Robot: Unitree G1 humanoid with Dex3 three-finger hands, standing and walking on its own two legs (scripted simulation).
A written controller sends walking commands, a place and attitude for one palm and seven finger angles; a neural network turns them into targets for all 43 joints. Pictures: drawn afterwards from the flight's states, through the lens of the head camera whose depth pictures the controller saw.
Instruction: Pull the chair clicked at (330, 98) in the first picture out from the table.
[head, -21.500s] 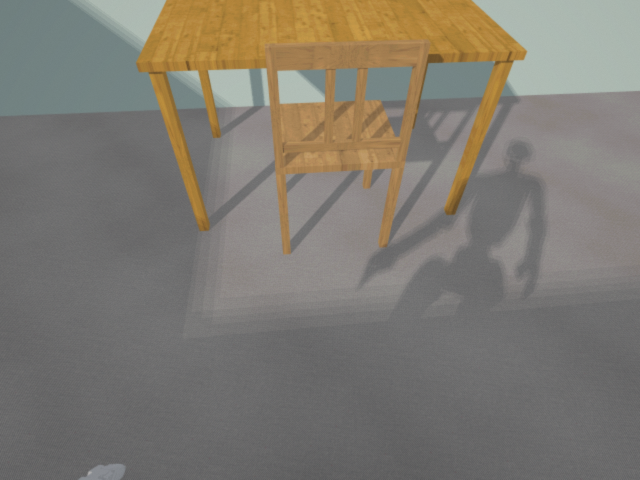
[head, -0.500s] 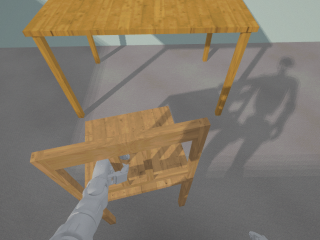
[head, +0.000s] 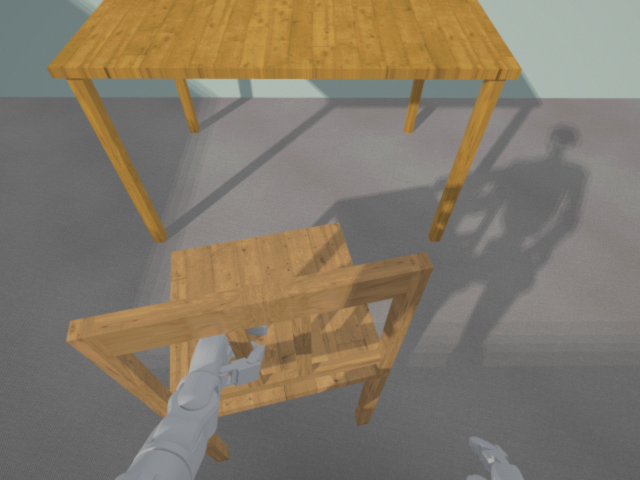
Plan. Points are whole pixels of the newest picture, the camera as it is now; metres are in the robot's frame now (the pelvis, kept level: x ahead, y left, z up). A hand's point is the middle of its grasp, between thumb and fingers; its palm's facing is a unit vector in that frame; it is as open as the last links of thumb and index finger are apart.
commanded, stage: open the thumb and straighten the fingers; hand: left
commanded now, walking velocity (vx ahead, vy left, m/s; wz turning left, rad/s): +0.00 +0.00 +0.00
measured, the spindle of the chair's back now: (246, 356) +0.31 +0.13 -0.12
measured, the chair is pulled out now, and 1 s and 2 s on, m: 0.57 0.57 0.57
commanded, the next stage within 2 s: draw the fingers out of the gap in 0.84 s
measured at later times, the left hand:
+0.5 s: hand (243, 356) +0.29 +0.13 -0.07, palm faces -0.04 -0.99 -0.13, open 12.3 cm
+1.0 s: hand (237, 364) +0.28 +0.13 -0.08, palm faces -0.04 -0.99 -0.12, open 17.4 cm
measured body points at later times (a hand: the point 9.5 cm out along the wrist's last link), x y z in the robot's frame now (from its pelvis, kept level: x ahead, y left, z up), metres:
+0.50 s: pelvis +0.00 -0.01 -0.03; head +0.05 -0.02 +0.42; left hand +0.29 +0.18 -0.06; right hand +0.13 -0.28 -0.13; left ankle +0.00 +0.13 -0.74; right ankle +0.01 -0.14 -0.74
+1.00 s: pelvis +0.01 -0.01 -0.04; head +0.06 -0.01 +0.41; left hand +0.28 +0.19 -0.07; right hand +0.17 -0.26 -0.13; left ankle +0.00 +0.13 -0.74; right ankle +0.01 -0.14 -0.74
